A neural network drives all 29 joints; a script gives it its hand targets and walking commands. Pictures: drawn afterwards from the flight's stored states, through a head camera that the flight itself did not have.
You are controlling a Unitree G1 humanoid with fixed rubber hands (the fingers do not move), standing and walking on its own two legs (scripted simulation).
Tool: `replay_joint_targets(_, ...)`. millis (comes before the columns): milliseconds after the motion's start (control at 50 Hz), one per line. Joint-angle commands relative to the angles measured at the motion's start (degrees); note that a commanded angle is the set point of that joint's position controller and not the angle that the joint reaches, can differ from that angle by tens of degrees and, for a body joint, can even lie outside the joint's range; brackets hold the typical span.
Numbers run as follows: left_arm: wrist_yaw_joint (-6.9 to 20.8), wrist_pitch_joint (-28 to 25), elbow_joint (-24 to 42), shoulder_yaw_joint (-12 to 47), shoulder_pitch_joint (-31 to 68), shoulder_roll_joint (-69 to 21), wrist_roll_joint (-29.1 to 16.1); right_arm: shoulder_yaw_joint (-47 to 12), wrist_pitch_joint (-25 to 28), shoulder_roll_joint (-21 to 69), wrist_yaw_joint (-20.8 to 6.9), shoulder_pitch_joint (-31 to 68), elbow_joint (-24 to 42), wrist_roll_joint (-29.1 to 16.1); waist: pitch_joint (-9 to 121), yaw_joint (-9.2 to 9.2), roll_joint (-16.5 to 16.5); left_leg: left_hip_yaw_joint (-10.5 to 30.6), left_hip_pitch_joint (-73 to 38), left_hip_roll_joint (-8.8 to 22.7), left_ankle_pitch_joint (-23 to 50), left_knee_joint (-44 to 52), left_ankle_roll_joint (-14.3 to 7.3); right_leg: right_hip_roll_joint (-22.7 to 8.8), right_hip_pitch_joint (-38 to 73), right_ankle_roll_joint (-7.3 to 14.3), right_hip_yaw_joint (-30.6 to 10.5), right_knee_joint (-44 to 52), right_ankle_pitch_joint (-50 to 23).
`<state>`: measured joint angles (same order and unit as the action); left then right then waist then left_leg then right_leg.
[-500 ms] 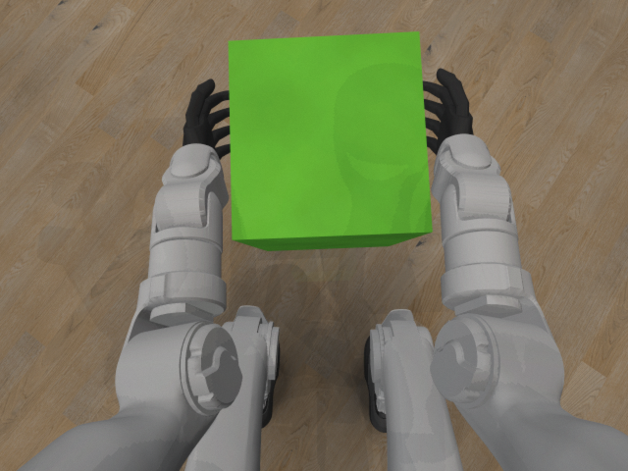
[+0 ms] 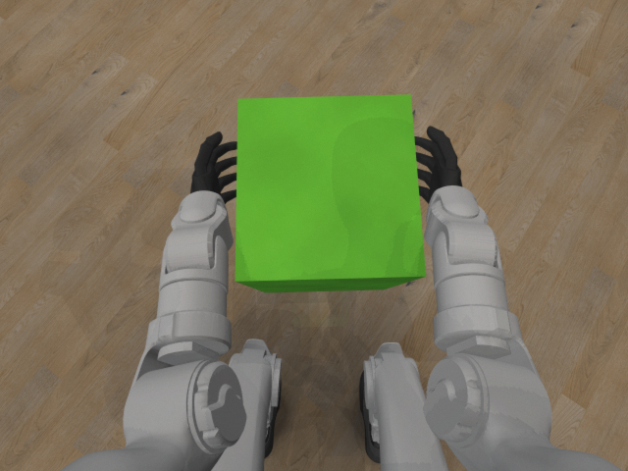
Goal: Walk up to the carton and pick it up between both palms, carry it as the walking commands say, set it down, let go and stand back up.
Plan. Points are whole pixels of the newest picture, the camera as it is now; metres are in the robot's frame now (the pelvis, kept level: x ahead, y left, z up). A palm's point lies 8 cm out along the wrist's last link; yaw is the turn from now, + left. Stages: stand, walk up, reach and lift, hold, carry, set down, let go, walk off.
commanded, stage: reach and lift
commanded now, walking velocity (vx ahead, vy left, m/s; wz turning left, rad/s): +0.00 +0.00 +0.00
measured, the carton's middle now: (324, 212) +0.45 +0.00 -0.12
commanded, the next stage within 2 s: none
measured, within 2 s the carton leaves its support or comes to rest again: neither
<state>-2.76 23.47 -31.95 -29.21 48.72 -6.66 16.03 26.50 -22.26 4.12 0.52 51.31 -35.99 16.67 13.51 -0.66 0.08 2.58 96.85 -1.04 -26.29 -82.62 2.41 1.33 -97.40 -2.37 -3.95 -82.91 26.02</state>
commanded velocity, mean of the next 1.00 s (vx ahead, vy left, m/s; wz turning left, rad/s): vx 0.00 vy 0.00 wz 0.00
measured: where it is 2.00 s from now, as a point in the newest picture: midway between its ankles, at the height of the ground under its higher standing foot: (319, 428)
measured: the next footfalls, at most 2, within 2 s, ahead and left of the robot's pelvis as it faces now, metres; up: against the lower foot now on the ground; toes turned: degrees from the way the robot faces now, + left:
none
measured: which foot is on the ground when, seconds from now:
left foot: down 0.00-1.00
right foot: down 0.00-1.00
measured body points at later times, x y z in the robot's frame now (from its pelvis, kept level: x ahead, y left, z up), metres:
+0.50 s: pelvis +0.02 -0.01 +0.07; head +0.20 -0.01 +0.48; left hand +0.44 +0.15 +0.02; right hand +0.45 -0.15 +0.02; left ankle +0.08 +0.14 -0.55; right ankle +0.08 -0.13 -0.55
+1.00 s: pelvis +0.03 -0.01 +0.13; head +0.17 -0.01 +0.56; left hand +0.41 +0.15 +0.10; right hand +0.43 -0.15 +0.10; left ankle +0.08 +0.14 -0.55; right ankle +0.08 -0.13 -0.55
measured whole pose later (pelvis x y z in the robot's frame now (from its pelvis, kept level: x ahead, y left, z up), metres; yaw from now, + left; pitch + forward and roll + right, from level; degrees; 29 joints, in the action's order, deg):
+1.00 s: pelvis +0.03 -0.01 +0.13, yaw +0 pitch +24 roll +1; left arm 0.4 23.3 -24.5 -27.4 31.7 -12.1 19.6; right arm 25.1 -22.4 10.4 -1.8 34.0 -27.9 20.0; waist 6.9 -0.7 0.2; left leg 2.8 55.9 0.0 -17.3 -49.4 2.1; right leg 0.7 -56.7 -1.2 -3.7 -50.2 17.3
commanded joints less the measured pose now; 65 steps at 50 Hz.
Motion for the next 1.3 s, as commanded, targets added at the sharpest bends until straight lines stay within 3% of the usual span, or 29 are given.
replay_joint_targets(0,15.6,-1.3,-3.8,34.0,37.4,-59.7,-10.3,-30.6,0.3,60.9,-14.6,31.6,-5.5,-9.1,49.2,-0.25,0.8,-5.3,-30.3,-8.9,12.9,9.9,0.2,8.8,30.5,0.7,5.6,10.2,-12.2)
replay_joint_targets(580,17.6,-1.5,-1.0,36.7,22.7,-61.9,-8.1,-34.3,0.4,64.3,-15.9,17.6,-1.7,-7.5,38.2,-0.46,1.1,-3.3,-46.3,-8.2,18.0,25.9,-0.7,7.9,49.5,1.4,3.0,26.6,-18.6)
replay_joint_targets(1280,18.7,0.3,4.0,39.9,8.9,-60.9,-6.1,-36.1,-0.6,62.4,-18.0,5.2,4.5,-5.2,21.9,-0.36,0.3,-1.4,-74.0,-5.9,25.5,49.0,-1.4,5.7,73.6,2.5,1.7,49.1,-24.1)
